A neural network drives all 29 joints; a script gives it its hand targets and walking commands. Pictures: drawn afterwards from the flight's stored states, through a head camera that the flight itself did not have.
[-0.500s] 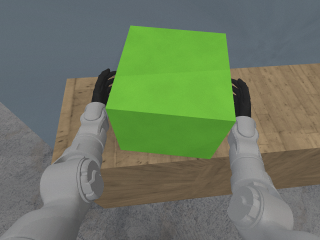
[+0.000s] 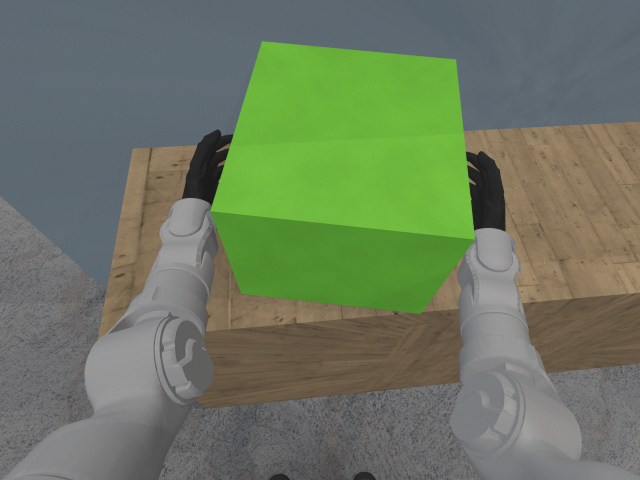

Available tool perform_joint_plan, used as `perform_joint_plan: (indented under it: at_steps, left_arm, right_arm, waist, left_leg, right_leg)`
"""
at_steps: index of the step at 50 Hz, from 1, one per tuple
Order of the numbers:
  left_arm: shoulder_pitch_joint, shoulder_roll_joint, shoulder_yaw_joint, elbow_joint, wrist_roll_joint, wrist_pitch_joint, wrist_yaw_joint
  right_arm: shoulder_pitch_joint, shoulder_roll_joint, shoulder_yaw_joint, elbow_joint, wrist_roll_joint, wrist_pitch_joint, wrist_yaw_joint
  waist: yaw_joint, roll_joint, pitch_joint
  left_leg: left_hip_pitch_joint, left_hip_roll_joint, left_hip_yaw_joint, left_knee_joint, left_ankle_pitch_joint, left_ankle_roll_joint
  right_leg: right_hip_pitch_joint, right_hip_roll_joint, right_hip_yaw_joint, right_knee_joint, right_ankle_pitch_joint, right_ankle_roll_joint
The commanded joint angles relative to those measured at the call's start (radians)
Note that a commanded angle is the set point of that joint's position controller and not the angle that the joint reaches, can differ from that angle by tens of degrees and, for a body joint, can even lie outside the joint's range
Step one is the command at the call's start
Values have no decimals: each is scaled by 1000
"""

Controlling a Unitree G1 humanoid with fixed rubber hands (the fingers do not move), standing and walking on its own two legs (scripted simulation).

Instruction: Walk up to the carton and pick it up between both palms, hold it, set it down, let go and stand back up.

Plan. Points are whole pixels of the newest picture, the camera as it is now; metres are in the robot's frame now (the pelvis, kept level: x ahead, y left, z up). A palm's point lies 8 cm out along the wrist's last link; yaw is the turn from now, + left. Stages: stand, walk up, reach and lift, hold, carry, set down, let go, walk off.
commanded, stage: set down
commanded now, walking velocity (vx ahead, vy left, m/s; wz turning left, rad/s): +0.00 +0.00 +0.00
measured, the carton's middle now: (343, 181) +0.50 -0.04 +0.02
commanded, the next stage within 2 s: none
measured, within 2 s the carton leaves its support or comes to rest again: neither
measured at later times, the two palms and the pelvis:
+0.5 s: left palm (201, 189) +0.48 +0.15 +0.03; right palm (485, 220) +0.42 -0.22 +0.03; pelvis +0.00 +0.00 -0.03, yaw -1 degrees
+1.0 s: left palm (173, 169) +0.48 +0.18 +0.08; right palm (531, 193) +0.42 -0.26 +0.08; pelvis -0.03 +0.00 -0.04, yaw -2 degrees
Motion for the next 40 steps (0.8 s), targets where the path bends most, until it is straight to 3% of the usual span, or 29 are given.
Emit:
perform_joint_plan:
  at_steps: [1,6,9,11,13,16,19,22,28,35,40]
  left_arm:
    - [-541,-397,-152,-23,60,-3,-101]
    - [-528,-299,-151,-16,44,-8,-81]
    - [-512,-91,-158,-16,-7,-20,-27]
    - [-523,104,-216,-18,-104,-28,40]
    - [-589,191,-356,59,-282,-54,95]
    - [-688,266,-468,137,-448,-117,110]
    - [-710,329,-537,192,-511,-149,100]
    - [-692,365,-574,239,-530,-153,85]
    - [-698,394,-632,232,-578,-155,69]
    - [-770,413,-701,31,-670,-123,63]
    - [-799,441,-715,-75,-707,-43,51]
  right_arm:
    - [-433,358,266,53,-70,22,116]
    - [-407,268,247,66,-67,28,101]
    - [-371,72,230,102,-6,21,53]
    - [-382,-121,260,155,137,2,-12]
    - [-473,-204,388,229,296,-23,-67]
    - [-566,-292,484,261,420,-56,-106]
    - [-617,-372,550,268,524,-75,-130]
    - [-631,-448,602,308,614,-96,-138]
    - [-644,-558,669,355,732,-119,-121]
    - [-700,-630,703,266,822,-80,-78]
    - [-743,-662,701,210,848,-6,-62]
  waist:
    - [-5,95,-553]
    - [-3,99,-552]
    - [-6,100,-572]
    - [-7,112,-639]
    - [-18,137,-753]
    - [-34,134,-919]
    - [-41,125,-1018]
    - [-42,131,-1040]
    - [-35,175,-1063]
    - [-36,209,-1206]
    - [-44,191,-1234]
  left_leg:
    - [389,26,28,12,206,-64]
    - [415,28,31,31,239,-69]
    - [410,32,36,48,264,-70]
    - [383,39,34,75,298,-66]
    - [318,52,10,143,342,-68]
    - [257,38,-14,252,412,-79]
    - [209,13,-19,312,457,-93]
    - [193,3,-26,343,504,-105]
    - [256,6,-32,383,563,-127]
    - [304,10,-35,415,560,-118]
    - [294,4,-40,420,481,-93]
  right_leg:
    - [163,-2,-63,13,301,52]
    - [132,3,-59,17,288,54]
    - [104,5,-49,30,288,52]
    - [62,14,-32,50,296,35]
    - [14,26,-15,81,350,8]
    - [34,23,-17,159,460,24]
    - [67,26,-21,221,599,49]
    - [50,31,-29,254,659,58]
    - [-85,52,-54,258,571,45]
    - [-170,61,-59,267,496,32]
    - [-163,59,-43,267,457,28]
